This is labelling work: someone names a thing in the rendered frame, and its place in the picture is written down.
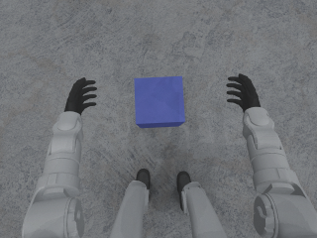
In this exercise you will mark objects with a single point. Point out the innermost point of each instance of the robot left hand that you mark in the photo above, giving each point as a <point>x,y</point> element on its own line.
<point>74,102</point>

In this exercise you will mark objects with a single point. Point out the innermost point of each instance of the right robot upper arm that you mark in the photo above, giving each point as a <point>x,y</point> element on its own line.
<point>278,215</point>

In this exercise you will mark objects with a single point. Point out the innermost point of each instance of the robot right forearm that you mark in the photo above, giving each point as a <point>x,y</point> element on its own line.
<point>272,173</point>

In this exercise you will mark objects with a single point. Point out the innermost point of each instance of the carton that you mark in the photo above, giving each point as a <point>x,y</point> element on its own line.
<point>159,101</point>

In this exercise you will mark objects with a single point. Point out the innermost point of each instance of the robot left forearm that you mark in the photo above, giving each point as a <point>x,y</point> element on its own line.
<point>61,168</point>

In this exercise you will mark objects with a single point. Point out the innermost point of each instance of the robot right hand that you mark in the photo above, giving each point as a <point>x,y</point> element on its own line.
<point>248,94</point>

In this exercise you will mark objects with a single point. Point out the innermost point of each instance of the left robot upper arm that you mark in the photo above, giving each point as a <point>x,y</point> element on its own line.
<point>55,218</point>

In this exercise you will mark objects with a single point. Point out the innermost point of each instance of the robot left foot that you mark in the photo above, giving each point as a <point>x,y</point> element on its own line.
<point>143,175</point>

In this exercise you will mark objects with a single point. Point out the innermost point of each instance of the robot left shin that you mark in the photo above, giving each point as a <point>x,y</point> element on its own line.
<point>136,182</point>

